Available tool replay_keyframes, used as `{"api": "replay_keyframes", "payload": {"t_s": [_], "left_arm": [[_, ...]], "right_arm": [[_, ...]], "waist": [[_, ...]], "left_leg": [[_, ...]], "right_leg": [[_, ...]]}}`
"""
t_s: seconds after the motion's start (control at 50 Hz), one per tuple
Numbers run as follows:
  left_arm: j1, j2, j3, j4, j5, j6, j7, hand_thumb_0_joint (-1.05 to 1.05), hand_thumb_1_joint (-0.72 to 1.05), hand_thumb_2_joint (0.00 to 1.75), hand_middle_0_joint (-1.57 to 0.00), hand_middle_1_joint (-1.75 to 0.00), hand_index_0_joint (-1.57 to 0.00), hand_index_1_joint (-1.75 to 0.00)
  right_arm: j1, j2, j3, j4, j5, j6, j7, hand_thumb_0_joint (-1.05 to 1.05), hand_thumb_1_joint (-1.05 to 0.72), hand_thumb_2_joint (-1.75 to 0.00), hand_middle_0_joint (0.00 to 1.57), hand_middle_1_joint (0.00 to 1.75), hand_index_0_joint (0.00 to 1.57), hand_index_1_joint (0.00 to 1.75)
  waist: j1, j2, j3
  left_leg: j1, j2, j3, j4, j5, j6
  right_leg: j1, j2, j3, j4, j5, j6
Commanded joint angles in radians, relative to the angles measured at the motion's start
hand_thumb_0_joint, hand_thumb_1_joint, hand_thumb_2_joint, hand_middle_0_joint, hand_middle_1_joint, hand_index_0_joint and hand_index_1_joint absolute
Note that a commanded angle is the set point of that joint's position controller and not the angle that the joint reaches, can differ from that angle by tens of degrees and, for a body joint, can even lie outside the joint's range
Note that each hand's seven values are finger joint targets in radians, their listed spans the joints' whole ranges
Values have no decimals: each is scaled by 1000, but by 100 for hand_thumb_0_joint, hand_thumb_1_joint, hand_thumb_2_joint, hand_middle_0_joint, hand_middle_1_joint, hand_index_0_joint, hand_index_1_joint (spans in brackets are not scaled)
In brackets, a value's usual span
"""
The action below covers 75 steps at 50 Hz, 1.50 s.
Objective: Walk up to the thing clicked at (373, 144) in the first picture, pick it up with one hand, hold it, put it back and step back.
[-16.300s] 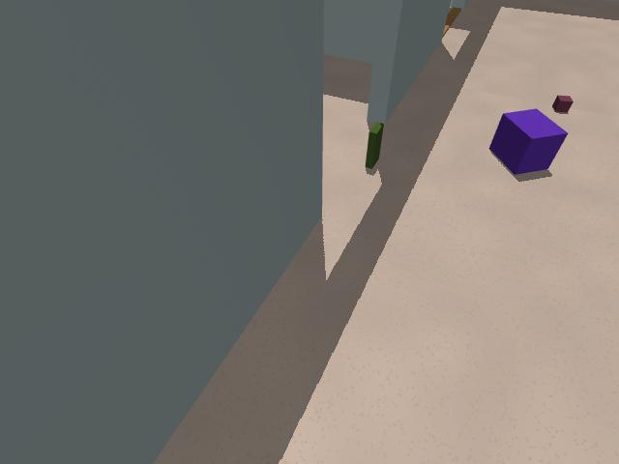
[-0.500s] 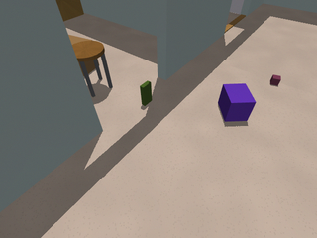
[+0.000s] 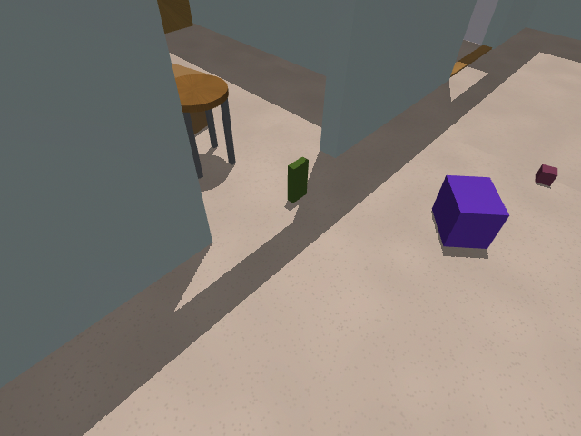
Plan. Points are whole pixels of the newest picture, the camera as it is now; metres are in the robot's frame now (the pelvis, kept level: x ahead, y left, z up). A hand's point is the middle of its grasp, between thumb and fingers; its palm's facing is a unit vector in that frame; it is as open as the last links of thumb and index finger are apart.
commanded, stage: walk up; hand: left
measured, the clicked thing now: (297, 180) +1.42 +0.07 -0.66
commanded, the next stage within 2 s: none
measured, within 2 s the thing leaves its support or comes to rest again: neither
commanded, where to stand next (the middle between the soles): +1.05 -0.08 m, yaw -2 degrees
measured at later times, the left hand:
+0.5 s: hand (171, 333) +0.33 +0.26 -0.14, palm faces -0.15 -0.92 -0.35, open 7.4 cm
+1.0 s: hand (206, 262) +0.50 +0.24 -0.15, palm faces -0.04 -0.93 -0.36, open 7.4 cm
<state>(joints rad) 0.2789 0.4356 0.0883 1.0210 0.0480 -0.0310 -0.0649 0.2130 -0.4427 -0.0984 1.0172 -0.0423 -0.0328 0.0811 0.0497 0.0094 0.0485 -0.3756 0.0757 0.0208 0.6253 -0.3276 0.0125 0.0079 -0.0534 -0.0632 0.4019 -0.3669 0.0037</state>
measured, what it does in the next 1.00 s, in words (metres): walks ahead: left foot, then right foot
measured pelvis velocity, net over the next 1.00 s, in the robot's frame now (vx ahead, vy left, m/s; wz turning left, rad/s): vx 0.46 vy -0.04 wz -0.04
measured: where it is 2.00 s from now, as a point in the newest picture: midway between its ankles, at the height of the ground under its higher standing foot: (326, 291)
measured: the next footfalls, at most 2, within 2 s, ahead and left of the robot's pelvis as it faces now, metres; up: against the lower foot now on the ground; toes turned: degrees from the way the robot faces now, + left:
left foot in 0.02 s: +0.14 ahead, +0.13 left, +0.00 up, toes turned +4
right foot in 0.52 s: +0.40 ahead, -0.14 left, +0.00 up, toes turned -8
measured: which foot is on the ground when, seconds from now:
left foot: up 0.00-0.00, down 0.02-0.58, up 0.60-1.00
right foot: down 0.00-0.04, up 0.06-0.50, down 0.52-1.00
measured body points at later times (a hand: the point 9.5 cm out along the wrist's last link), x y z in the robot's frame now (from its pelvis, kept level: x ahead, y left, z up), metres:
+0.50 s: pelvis +0.22 +0.00 -0.01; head +0.23 -0.01 +0.44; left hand +0.34 +0.31 -0.11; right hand +0.19 -0.32 -0.13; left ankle +0.10 +0.13 -0.73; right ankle +0.35 -0.14 -0.72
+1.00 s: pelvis +0.46 -0.04 -0.01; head +0.49 -0.03 +0.44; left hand +0.51 +0.29 -0.12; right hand +0.53 -0.37 -0.11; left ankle +0.60 +0.08 -0.73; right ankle +0.36 -0.14 -0.73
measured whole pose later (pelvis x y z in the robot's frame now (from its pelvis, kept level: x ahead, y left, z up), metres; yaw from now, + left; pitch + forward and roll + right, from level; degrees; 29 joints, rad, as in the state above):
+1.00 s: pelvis +0.46 -0.04 -0.01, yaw -2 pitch -2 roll -3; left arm 0.33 0.42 0.06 0.85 0.02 -0.07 -0.06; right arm 0.26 -0.42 -0.08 0.88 -0.03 -0.04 0.08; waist 0.04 0.02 0.09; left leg -0.46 0.09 0.03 0.59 -0.13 0.02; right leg -0.02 0.03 -0.11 0.46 -0.41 -0.02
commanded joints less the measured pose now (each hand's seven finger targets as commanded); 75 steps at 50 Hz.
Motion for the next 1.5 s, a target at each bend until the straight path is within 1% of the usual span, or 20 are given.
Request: {"api": "replay_keyframes", "payload": {"t_s": [0.0,0.04,0.06,0.14,0.26,0.42,0.5,0.52,0.56,0.58,0.68,0.76,0.92,1.0,1.04,1.06,1.18,1.34,1.44,1.48], "left_arm": [[-177,163,23,-151,-10,-23,0,0,90,90,-20,-30,-20,-30],[-70,119,3,-151,-30,-12,13,0,90,90,-20,-30,-20,-30],[-31,192,13,-134,-28,-7,20,0,90,90,-20,-30,-20,-30],[39,233,27,-60,-50,-12,6,0,90,90,-20,-30,-20,-30],[-52,200,22,-120,-32,-9,-20,0,90,90,-20,-30,-20,-30],[-240,130,7,-203,-31,-23,-33,0,90,90,-20,-30,-20,-30],[-58,171,37,-151,-38,-30,-14,0,90,90,-20,-30,-20,-30],[62,214,58,-124,-35,-37,-2,0,90,90,-20,-30,-20,-30],[182,347,94,-122,-46,-42,14,0,90,90,-20,-30,-20,-30],[119,337,91,-145,-59,-40,18,0,90,90,-20,-30,-20,-30],[-56,200,45,-197,-60,-56,31,0,90,90,-20,-30,-20,-30],[-29,204,44,-234,-50,-80,26,0,90,90,-20,-30,-20,-30],[45,222,45,-238,-38,-67,20,0,90,90,-20,-30,-20,-30],[52,194,21,-269,-44,-55,31,0,90,90,-20,-30,-20,-30],[143,113,2,-270,-66,-44,38,0,90,90,-20,-30,-20,-30],[115,217,22,-240,-55,-33,54,0,90,90,-20,-30,-20,-30],[148,175,14,-190,-57,-23,22,0,90,90,-20,-30,-20,-30],[-24,146,21,-235,-35,-34,-11,0,90,90,-20,-30,-20,-30],[56,163,36,-189,-31,-51,-2,0,90,90,-20,-30,-20,-30],[217,262,74,-155,-24,-74,22,0,90,90,-20,-30,-20,-30]], "right_arm": [[271,-226,-94,5,3,-38,-26,0,-90,-90,20,30,20,30],[253,-353,-106,-52,-7,-54,-49,0,-90,-90,20,30,20,30],[91,-361,-104,-106,23,-54,-46,0,-90,-90,20,30,20,30],[9,-216,-50,-155,29,-74,-47,0,-90,-90,20,30,20,30],[76,-215,-50,-162,33,-88,-48,0,-90,-90,20,30,20,30],[143,-219,-48,-186,33,-71,-51,0,-90,-90,20,30,20,30],[137,-207,-38,-217,28,-58,-68,0,-90,-90,20,30,20,30],[174,-165,-20,-220,27,-57,-67,0,-90,-90,20,30,20,30],[219,-155,-8,-234,49,-53,-67,0,-90,-90,20,30,20,30],[179,-211,-20,-216,40,-49,-75,0,-90,-90,20,30,20,30],[210,-140,-13,-168,45,-30,-51,0,-90,-90,20,30,20,30],[158,-137,-22,-191,32,-24,-29,0,-90,-90,20,30,20,30],[-40,-115,-18,-251,19,-52,-9,0,-90,-90,20,30,20,30],[195,-197,-50,-181,3,-68,-28,0,-90,-90,20,30,20,30],[306,-324,-86,-199,-5,-74,-48,0,-90,-90,20,30,20,30],[263,-317,-92,-209,28,-70,-49,0,-90,-90,20,30,20,30],[102,-191,-27,-253,52,-78,-62,0,-90,-90,20,30,20,30],[109,-226,-38,-271,35,-78,-47,0,-90,-90,20,30,20,30],[75,-211,-29,-291,43,-58,-48,0,-90,-90,20,30,20,30],[146,-110,8,-296,43,-57,-49,0,-90,-90,20,30,20,30]], "waist": [[-212,121,-71],[-180,297,-71],[-102,217,10],[-38,113,42],[-61,95,94],[-106,100,60],[-1,-6,-69],[48,-104,-162],[81,-334,-219],[71,-245,-165],[-52,-144,30],[-46,-111,33],[18,-127,38],[-111,77,-123],[-144,316,-214],[-141,185,-195],[-38,102,-11],[-79,155,59],[-16,69,-6],[60,-247,-127]], "left_leg": [[619,-27,5,-103,88,0],[445,320,-738,-514,-590,102],[292,378,-768,-582,-655,170],[227,192,-271,-468,-241,108],[275,190,-134,-514,-75,155],[361,161,-1,-369,377,147],[285,142,11,-48,527,112],[180,77,54,182,443,83],[-209,-122,26,564,-172,26],[-219,-55,-48,635,-188,25],[-51,-1,-82,499,46,27],[-157,14,-67,370,128,-23],[-66,11,28,-55,231,0],[358,-34,27,-143,145,79],[637,343,-661,-313,-41,222],[597,382,-710,-333,-88,288],[188,178,-124,-354,314,170],[155,157,-54,-364,152,197],[96,149,-50,-174,143,152],[-32,9,56,285,114,84]], "right_leg": [[-591,-52,8,312,-144,-116],[-730,133,186,800,-212,-65],[-655,51,238,817,-150,-83],[-568,-19,210,668,74,-42],[-614,-40,149,466,182,18],[-483,-23,15,162,274,-38],[-140,16,10,123,234,-76],[61,13,35,102,162,-94],[293,-354,731,-118,7,-258],[203,-376,737,-124,43,-288],[-247,-151,211,-144,277,-159],[-185,-185,170,-190,255,-224],[-113,-165,90,-88,399,-186],[-239,-95,35,314,463,-141],[-649,146,36,736,-163,-56],[-658,63,136,820,-190,-77],[-470,-3,134,706,45,-28],[-437,-47,45,267,207,-5],[-185,8,-11,143,229,-29],[49,-108,208,3,7,-84]]}}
